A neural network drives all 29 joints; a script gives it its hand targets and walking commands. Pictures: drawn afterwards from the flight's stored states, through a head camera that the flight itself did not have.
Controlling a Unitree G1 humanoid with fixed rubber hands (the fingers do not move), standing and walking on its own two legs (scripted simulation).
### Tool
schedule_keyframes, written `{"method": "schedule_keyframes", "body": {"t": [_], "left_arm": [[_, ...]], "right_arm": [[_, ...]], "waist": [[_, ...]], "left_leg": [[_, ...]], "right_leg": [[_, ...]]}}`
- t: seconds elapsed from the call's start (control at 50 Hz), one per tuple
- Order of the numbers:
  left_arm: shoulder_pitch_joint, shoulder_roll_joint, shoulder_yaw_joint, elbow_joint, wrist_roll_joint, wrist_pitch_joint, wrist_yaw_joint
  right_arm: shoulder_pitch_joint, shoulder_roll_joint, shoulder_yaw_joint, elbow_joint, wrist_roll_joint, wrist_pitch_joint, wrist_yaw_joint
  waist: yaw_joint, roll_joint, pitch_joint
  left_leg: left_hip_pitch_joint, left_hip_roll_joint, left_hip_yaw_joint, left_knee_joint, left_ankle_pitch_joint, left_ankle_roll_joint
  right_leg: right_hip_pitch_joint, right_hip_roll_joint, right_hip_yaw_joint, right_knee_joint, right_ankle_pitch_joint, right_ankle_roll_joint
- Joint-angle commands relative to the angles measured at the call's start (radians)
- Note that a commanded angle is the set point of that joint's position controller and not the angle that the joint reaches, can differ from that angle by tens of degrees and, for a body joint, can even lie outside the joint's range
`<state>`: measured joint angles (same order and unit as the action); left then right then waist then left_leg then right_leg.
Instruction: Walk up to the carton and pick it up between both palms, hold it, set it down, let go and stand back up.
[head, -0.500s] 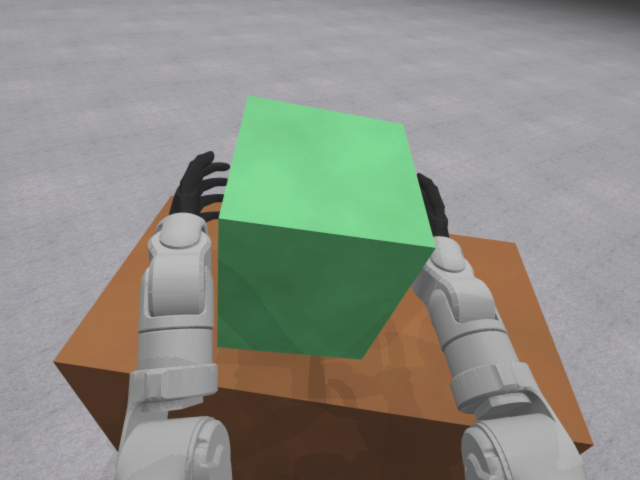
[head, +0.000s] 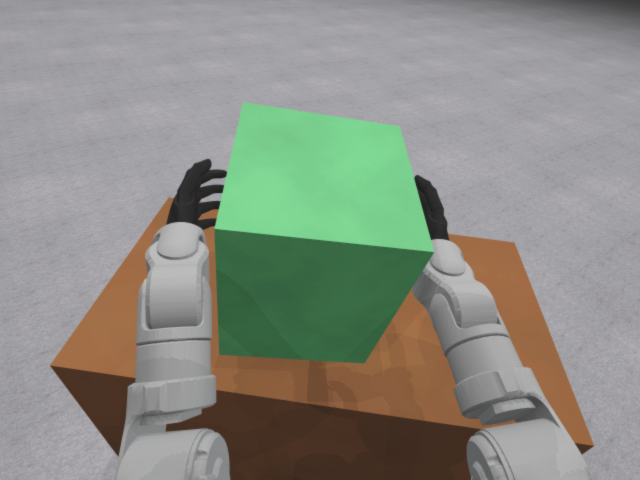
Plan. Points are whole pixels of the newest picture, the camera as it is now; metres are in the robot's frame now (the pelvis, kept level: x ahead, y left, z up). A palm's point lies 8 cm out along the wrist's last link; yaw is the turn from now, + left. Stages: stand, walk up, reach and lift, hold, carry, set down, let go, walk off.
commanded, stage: hold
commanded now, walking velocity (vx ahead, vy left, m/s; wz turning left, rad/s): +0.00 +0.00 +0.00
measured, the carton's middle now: (308, 242) +0.38 +0.01 +0.13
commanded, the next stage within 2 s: none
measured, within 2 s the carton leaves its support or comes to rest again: neither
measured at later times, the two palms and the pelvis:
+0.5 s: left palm (188, 220) +0.36 +0.15 +0.19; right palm (429, 238) +0.36 -0.14 +0.16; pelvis +0.00 +0.00 +0.00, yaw +0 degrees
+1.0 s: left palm (185, 225) +0.36 +0.16 +0.18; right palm (428, 241) +0.35 -0.14 +0.16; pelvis +0.00 +0.00 +0.00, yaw +0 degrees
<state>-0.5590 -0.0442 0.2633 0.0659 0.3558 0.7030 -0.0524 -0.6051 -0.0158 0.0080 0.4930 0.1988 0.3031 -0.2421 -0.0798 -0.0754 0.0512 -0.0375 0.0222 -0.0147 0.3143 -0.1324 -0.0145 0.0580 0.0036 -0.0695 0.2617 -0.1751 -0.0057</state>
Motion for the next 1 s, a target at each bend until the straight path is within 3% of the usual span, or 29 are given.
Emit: {"method": "schedule_keyframes", "body": {"t": [0.0, 0.08, 0.12, 0.16, 0.22, 0.24, 0.3, 0.36, 0.44, 0.48, 0.5, 0.52, 0.58, 0.62, 0.64, 0.68, 0.78, 0.82, 0.86, 0.94, 0.98], "left_arm": [[-0.573, -0.538, -0.473, -0.09, -0.175, -0.059, -0.136], [-0.595, -0.535, -0.464, -0.07, -0.171, -0.064, -0.135], [-0.612, -0.536, -0.468, -0.062, -0.168, -0.068, -0.129], [-0.61, -0.538, -0.455, -0.035, -0.163, -0.069, -0.13], [-0.593, -0.54, -0.442, -0.016, -0.153, -0.059, -0.131], [-0.579, -0.546, -0.442, -0.038, -0.155, -0.057, -0.129], [-0.606, -0.541, -0.438, -0.034, -0.157, -0.057, -0.132], [-0.641, -0.542, -0.459, -0.073, -0.186, -0.077, -0.124], [-0.593, -0.525, -0.439, -0.038, -0.161, -0.071, -0.122], [-0.564, -0.534, -0.448, -0.05, -0.163, -0.064, -0.127], [-0.55, -0.519, -0.427, -0.026, -0.146, -0.058, -0.132], [-0.56, -0.535, -0.444, -0.05, -0.157, -0.057, -0.135], [-0.569, -0.521, -0.427, -0.046, -0.145, -0.06, -0.139], [-0.597, -0.529, -0.443, -0.105, -0.153, -0.061, -0.136], [-0.584, -0.514, -0.425, -0.046, -0.143, -0.057, -0.139], [-0.576, -0.526, -0.455, -0.097, -0.152, -0.056, -0.141], [-0.59, -0.542, -0.484, -0.101, -0.188, -0.062, -0.141], [-0.573, -0.535, -0.476, -0.093, -0.179, -0.069, -0.131], [-0.572, -0.521, -0.46, -0.082, -0.167, -0.065, -0.135], [-0.59, -0.535, -0.447, -0.066, -0.168, -0.063, -0.134], [-0.631, -0.54, -0.47, -0.089, -0.181, -0.072, -0.128]], "right_arm": [[-0.762, 0.539, 0.384, -0.359, 0.06, -0.082, 0.105], [-0.758, 0.54, 0.36, -0.324, 0.045, -0.076, 0.112], [-0.768, 0.539, 0.339, -0.309, 0.042, -0.077, 0.117], [-0.781, 0.533, 0.325, -0.299, 0.026, -0.079, 0.126], [-0.779, 0.518, 0.318, -0.278, 0.025, -0.082, 0.133], [-0.783, 0.527, 0.322, -0.302, 0.029, -0.089, 0.131], [-0.8, 0.515, 0.311, -0.284, 0.028, -0.091, 0.127], [-0.812, 0.543, 0.341, -0.31, 0.034, -0.099, 0.128], [-0.799, 0.532, 0.365, -0.309, 0.046, -0.093, 0.12], [-0.776, 0.54, 0.369, -0.326, 0.044, -0.093, 0.113], [-0.782, 0.526, 0.359, -0.32, 0.04, -0.091, 0.111], [-0.765, 0.528, 0.352, -0.314, 0.045, -0.09, 0.112], [-0.749, 0.532, 0.349, -0.289, 0.043, -0.082, 0.116], [-0.757, 0.539, 0.366, -0.307, 0.058, -0.085, 0.115], [-0.758, 0.526, 0.367, -0.276, 0.052, -0.077, 0.111], [-0.734, 0.533, 0.373, -0.308, 0.062, -0.081, 0.106], [-0.816, 0.54, 0.39, -0.406, 0.077, -0.098, 0.1], [-0.789, 0.544, 0.401, -0.386, 0.069, -0.088, 0.102], [-0.748, 0.534, 0.377, -0.325, 0.054, -0.077, 0.105], [-0.789, 0.526, 0.36, -0.341, 0.05, -0.084, 0.119], [-0.797, 0.541, 0.358, -0.338, 0.044, -0.089, 0.12]], "waist": [[-0.014, 0.086, -0.388], [-0.008, 0.102, -0.37], [-0.024, 0.103, -0.338], [-0.009, 0.093, -0.33], [-0.013, 0.118, -0.327], [-0.003, 0.104, -0.344], [-0.013, 0.101, -0.345], [-0.006, 0.091, -0.427], [0.005, 0.071, -0.403], [0.0, 0.091, -0.394], [0.007, 0.073, -0.367], [-0.011, 0.089, -0.366], [0.002, 0.084, -0.331], [-0.002, 0.095, -0.365], [0.003, 0.091, -0.336], [-0.016, 0.108, -0.366], [-0.013, 0.094, -0.426], [-0.008, 0.072, -0.401], [-0.014, 0.086, -0.362], [0.006, 0.086, -0.367], [-0.003, 0.1, -0.392]], "left_leg": [[0.187, -0.059, 0.042, 0.021, 0.249, -0.012], [0.183, -0.061, 0.049, 0.001, 0.179, -0.008], [0.171, -0.055, 0.043, -0.009, 0.168, -0.012], [0.17, -0.056, 0.044, -0.02, 0.151, -0.01], [0.169, -0.051, 0.045, -0.02, 0.158, -0.009], [0.184, -0.05, 0.045, -0.012, 0.181, -0.008], [0.19, -0.051, 0.046, -0.009, 0.196, -0.015], [0.204, -0.056, 0.047, 0.002, 0.21, -0.001], [0.186, -0.061, 0.05, 0.007, 0.211, 0.005], [0.185, -0.058, 0.048, 0.009, 0.229, 0.0], [0.18, -0.059, 0.051, 0.003, 0.207, 0.0], [0.182, -0.059, 0.048, 0.004, 0.222, -0.005], [0.171, -0.063, 0.056, -0.006, 0.208, -0.003], [0.186, -0.064, 0.054, 0.003, 0.244, -0.009], [0.17, -0.065, 0.056, 0.0, 0.222, -0.005], [0.195, -0.065, 0.049, 0.014, 0.269, -0.015], [0.199, -0.069, 0.046, 0.033, 0.281, -0.02], [0.202, -0.069, 0.046, 0.028, 0.283, -0.011], [0.188, -0.065, 0.04, 0.017, 0.241, -0.009], [0.182, -0.061, 0.051, -0.003, 0.188, -0.006], [0.186, -0.058, 0.048, -0.002, 0.197, -0.006]], "right_leg": [[0.01, 0.051, -0.031, -0.008, 0.242, 0.059], [-0.008, 0.045, -0.028, -0.018, 0.164, 0.054], [-0.034, 0.042, -0.033, -0.028, 0.142, 0.048], [-0.05, 0.044, -0.036, -0.035, 0.108, 0.049], [-0.037, 0.044, -0.034, -0.035, 0.104, 0.041], [-0.04, 0.049, -0.038, -0.028, 0.119, 0.042], [-0.044, 0.052, -0.04, -0.033, 0.108, 0.041], [-0.016, 0.046, -0.028, -0.027, 0.156, 0.047], [0.01, 0.048, -0.024, -0.015, 0.197, 0.062], [0.025, 0.043, -0.02, -0.013, 0.221, 0.061], [0.019, 0.041, -0.029, -0.023, 0.199, 0.066], [0.011, 0.047, -0.028, -0.019, 0.208, 0.061], [0.012, 0.039, -0.019, -0.019, 0.201, 0.059], [0.027, 0.042, -0.026, -0.009, 0.245, 0.06], [0.03, 0.035, -0.019, -0.011, 0.234, 0.067], [0.035, 0.046, -0.022, -0.001, 0.275, 0.069], [0.03, 0.053, -0.033, -0.004, 0.269, 0.06], [0.03, 0.053, -0.024, -0.006, 0.3, 0.066], [0.005, 0.043, -0.028, -0.008, 0.258, 0.065], [-0.016, 0.047, -0.03, -0.023, 0.153, 0.053], [-0.022, 0.048, -0.034, -0.021, 0.156, 0.05]]}}
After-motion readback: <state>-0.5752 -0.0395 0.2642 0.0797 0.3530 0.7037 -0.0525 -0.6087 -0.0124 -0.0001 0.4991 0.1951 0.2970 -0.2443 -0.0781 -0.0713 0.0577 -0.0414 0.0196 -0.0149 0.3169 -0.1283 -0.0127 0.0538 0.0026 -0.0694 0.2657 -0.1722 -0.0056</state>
